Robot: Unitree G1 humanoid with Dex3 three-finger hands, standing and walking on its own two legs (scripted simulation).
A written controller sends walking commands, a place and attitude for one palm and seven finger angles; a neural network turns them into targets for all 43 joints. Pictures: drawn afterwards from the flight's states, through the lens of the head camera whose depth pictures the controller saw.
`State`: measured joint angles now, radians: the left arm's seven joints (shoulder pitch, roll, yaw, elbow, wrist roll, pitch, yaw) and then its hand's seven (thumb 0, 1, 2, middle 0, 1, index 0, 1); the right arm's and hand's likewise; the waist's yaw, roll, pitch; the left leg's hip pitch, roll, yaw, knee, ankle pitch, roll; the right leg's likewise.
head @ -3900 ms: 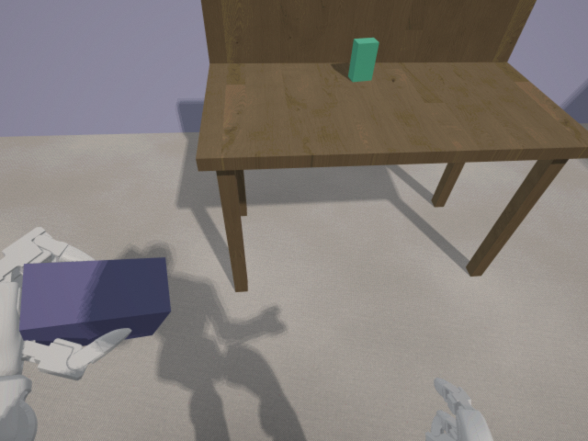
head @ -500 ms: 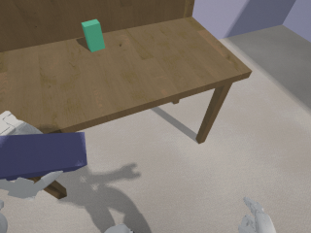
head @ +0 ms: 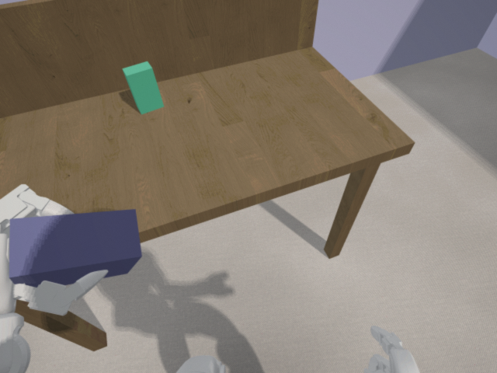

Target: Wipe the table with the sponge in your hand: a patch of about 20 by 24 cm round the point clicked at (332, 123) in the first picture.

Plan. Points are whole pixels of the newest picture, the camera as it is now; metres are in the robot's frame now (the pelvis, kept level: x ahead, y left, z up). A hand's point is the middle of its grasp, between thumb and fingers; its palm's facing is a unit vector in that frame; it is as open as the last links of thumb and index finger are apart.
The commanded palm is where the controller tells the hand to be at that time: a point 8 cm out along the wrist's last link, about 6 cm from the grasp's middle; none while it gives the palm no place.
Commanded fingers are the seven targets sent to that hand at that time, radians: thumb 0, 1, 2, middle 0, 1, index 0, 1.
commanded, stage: take the last steps up to it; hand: left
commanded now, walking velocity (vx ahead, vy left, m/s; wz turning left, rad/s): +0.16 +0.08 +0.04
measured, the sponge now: (97, 248) +0.23 +0.20 +0.15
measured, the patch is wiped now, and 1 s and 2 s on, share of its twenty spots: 0.00 0.00 0.00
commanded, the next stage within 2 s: come to a stop and stand still in 0.06 s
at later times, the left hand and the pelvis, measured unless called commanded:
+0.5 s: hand (86, 210) +0.27 +0.22 +0.18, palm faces +0.37 -0.81 -0.45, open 9.7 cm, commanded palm +0.22 +0.26 +0.18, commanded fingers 0.00 0.10 1.30 -1.20 -1.60 -1.20 -1.60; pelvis +0.06 -0.02 +0.00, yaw +0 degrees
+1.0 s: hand (35, 262) +0.20 +0.25 +0.17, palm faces +0.43 -0.81 -0.39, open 9.7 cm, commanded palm +0.16 +0.28 +0.18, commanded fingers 0.00 0.10 1.30 -1.20 -1.60 -1.20 -1.60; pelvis +0.00 +0.00 +0.00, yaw +0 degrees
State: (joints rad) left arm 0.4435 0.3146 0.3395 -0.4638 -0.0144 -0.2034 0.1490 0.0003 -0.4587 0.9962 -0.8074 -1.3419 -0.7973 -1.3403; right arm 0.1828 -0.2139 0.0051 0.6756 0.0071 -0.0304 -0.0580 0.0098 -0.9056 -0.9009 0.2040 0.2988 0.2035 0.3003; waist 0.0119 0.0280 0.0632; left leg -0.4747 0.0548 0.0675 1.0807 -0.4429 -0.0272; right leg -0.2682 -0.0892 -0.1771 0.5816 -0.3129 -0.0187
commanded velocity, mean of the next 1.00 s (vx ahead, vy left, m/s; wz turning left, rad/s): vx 0.01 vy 0.02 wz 0.00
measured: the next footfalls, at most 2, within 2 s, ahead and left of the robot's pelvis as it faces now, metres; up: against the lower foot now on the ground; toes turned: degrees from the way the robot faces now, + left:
left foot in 0.16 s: +0.12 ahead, +0.13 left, +0.00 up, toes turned +9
right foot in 0.46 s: +0.04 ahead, -0.12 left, +0.00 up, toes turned -4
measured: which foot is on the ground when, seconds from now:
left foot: up 0.00-0.14, down 0.16-0.50, up 0.52-0.86, down 0.88-1.00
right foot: down 0.00-0.18, up 0.20-0.44, down 0.46-1.00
